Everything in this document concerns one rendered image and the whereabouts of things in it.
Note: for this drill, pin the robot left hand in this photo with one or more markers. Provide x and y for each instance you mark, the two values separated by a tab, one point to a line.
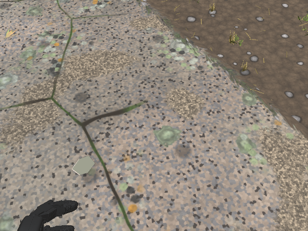
46	212

